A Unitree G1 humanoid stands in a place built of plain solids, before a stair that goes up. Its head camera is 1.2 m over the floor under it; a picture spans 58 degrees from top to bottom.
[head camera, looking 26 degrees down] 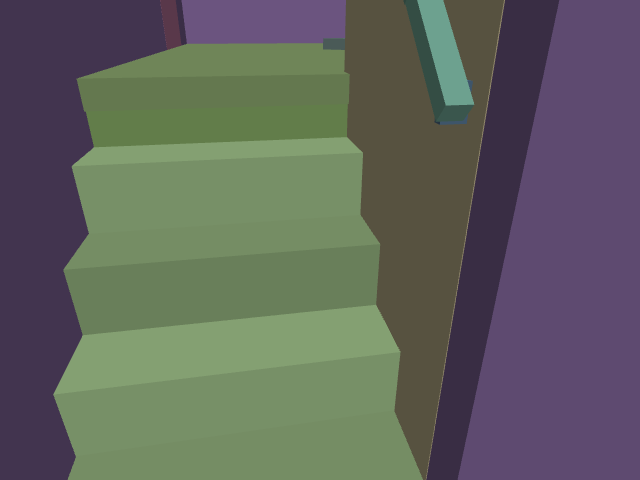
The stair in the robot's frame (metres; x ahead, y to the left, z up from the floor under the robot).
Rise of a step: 0.21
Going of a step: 0.22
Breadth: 0.86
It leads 11 degrees to the left of straight ahead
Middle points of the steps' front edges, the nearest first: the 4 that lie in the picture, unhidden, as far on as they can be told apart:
0.83 0.21 0.43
1.05 0.25 0.64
1.27 0.29 0.85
1.49 0.33 1.06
